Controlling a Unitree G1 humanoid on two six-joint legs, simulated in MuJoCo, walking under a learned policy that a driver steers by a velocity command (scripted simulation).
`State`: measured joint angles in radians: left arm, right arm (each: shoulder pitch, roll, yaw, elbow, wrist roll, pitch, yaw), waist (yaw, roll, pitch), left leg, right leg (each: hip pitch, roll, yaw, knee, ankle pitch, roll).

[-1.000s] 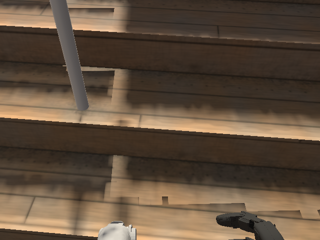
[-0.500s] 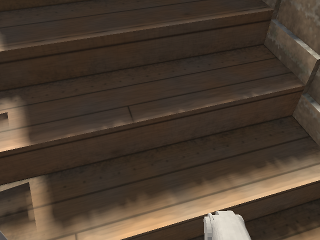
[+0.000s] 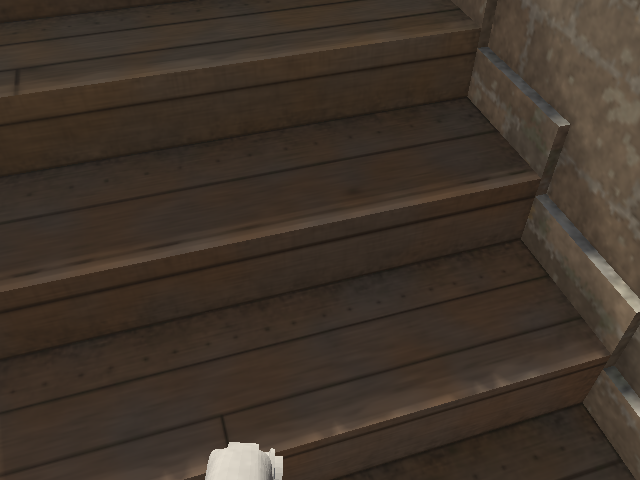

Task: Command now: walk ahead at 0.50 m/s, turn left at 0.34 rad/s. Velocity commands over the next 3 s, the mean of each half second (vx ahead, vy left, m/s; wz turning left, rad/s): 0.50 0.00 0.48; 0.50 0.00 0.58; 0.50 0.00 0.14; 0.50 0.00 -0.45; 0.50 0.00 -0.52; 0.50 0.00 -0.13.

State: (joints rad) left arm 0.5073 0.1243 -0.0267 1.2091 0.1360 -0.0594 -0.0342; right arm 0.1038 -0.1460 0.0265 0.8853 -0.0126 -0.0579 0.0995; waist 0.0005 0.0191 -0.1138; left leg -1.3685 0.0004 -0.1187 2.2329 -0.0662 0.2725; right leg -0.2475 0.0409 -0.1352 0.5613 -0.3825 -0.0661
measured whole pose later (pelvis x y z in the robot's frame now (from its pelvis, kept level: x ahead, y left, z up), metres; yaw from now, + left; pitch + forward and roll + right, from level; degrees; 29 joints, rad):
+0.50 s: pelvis +0.30 +0.04 +0.15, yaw +15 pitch +5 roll +2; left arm 0.09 0.21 -0.02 0.86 0.06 -0.05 -0.04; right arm 0.52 -0.08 0.01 1.18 -0.09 -0.09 0.04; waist -0.04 -0.04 -0.16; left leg -0.33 -0.14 -0.07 0.66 -0.42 0.07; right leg -1.27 -0.06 0.11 1.93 -0.27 -0.18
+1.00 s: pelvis +0.59 +0.05 +0.33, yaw +33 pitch +4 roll -3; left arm 0.50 0.13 -0.03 1.15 0.11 -0.09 -0.03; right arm 0.07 -0.19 -0.02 0.91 -0.02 -0.03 0.12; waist 0.06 0.04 -0.14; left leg -1.24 0.05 -0.10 1.91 -0.03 0.26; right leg -0.25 -0.03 -0.30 0.52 -0.34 -0.05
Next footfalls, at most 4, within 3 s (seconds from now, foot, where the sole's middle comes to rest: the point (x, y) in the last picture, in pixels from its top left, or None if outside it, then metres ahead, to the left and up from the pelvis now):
0.16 left None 0.27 0.13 -0.60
0.66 right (357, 364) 0.64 -0.04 -0.43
1.30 left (114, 230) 0.81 0.40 -0.27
1.84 right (158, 48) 1.16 0.36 -0.10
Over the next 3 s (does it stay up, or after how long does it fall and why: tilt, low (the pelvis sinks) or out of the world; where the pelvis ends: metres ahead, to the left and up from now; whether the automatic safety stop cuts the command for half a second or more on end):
stays up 1.63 0.52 0.86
